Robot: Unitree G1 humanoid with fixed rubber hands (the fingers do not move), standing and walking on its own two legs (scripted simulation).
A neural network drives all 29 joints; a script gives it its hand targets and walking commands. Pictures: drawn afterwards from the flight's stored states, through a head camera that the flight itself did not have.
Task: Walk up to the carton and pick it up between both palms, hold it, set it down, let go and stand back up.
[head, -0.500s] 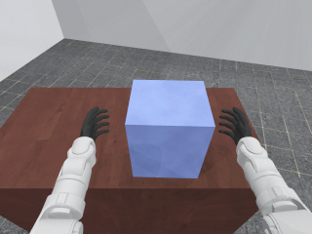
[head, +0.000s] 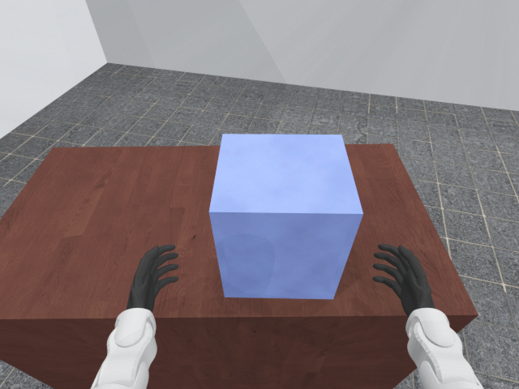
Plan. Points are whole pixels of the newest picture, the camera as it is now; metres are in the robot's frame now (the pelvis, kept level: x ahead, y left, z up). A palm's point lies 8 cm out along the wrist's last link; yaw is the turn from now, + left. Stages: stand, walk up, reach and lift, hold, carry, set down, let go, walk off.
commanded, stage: set down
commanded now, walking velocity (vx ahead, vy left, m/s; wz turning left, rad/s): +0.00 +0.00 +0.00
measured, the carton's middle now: (280, 220) +0.44 -0.01 -0.01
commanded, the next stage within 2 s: let go in 1.50 s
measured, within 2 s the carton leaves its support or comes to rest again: neither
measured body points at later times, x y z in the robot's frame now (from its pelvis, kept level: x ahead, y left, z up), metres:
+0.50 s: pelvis +0.00 +0.00 -0.01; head -0.01 +0.00 +0.44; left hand +0.20 +0.21 -0.05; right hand +0.20 -0.22 -0.05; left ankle +0.00 +0.13 -0.75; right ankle +0.00 -0.13 -0.75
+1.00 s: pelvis +0.02 +0.00 +0.00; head +0.01 +0.01 +0.45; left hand +0.19 +0.22 -0.07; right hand +0.19 -0.21 -0.06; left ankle +0.00 +0.13 -0.75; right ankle +0.00 -0.13 -0.75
